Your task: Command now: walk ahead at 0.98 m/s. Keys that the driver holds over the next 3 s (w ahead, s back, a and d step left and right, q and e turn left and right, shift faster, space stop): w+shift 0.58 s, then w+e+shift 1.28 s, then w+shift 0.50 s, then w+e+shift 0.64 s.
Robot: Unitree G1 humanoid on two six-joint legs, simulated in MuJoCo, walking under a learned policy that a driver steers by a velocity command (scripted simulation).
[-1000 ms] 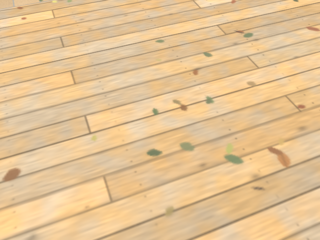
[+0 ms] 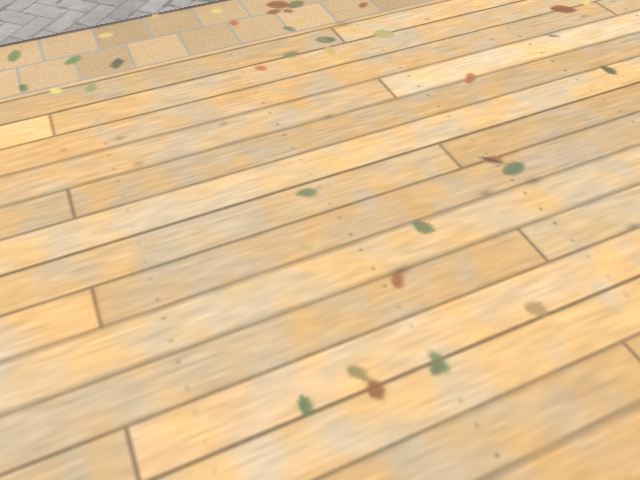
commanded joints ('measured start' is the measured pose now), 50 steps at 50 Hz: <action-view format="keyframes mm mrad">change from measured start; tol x32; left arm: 1 -121 42 -4 -85 -5 -10 -10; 8 -219 85 0 -94 -13 -20 0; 12 419 249 76 84 2 -10 59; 36 501 8 17 174 -77 -55 43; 50 -113 44 16 -49 -21 34 -33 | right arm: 1 -52 -90 -8 -74 19 -40 5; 13 67 -8 23 -73 26 -12 -19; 30 -620 -77 60 -301 -15 11 31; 35 21 -293 -31 -145 -48 9 -44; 50 -150 -102 -6 -40 -4 -58 -22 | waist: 1 27 32 177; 11 242 157 -160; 13 133 -287 -398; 29 70 6 167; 34 -183 -76 -155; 36 -63 354 -480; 50 61 48 170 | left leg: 1 -235 214 -173 -328 185 69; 10 275 325 -77 144 1370 -5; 12 -29 259 -51 759 936 17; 13 -503 40 -105 1197 -91 -42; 14 -660 79 -199 1236 -89 0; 29 -450 198 24 242 521 -12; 34 95 117 -45 192 182 31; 36 604 623 -833 64 -356 157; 41 -18 442 -316 -143 -12 20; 50 -91 307 196 -265 523 -80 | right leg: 1 62 -6 -65 -258 210 12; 11 676 195 -130 -643 4 -109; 13 1260 -265 662 -692 -483 -295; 22 523 -29 176 -1077 -145 -153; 29 669 -7 -20 -1161 474 -86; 33 855 -57 15 -679 1035 -65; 35 534 35 -4 -60 488 -73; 36 171 187 31 352 -331 -34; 50 103 29 -147 -266 222 -67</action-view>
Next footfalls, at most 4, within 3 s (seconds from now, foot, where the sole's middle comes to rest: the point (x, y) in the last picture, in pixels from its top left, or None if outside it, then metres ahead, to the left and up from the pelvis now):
0.24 right None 0.44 -0.09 -0.77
0.70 left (280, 333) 0.89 0.10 -0.77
1.16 right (365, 218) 1.28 -0.14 -0.77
1.58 left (381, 123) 1.73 -0.23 -0.77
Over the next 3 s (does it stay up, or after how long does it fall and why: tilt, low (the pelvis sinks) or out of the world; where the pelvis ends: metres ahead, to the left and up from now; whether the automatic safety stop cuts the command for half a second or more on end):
stays up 1.89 -1.39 -0.04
